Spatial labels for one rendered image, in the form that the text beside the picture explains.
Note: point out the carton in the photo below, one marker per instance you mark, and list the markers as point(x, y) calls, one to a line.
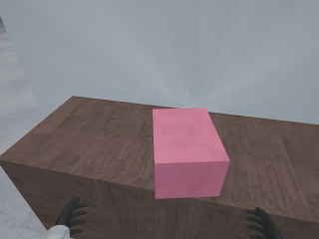
point(189, 157)

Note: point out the robot left forearm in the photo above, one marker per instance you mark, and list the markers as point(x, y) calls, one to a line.
point(57, 232)

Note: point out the robot right hand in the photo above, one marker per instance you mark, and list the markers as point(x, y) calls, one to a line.
point(269, 228)

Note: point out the pedestal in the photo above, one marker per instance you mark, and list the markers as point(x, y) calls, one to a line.
point(103, 152)

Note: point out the robot left hand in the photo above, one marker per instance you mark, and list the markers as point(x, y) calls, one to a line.
point(67, 214)

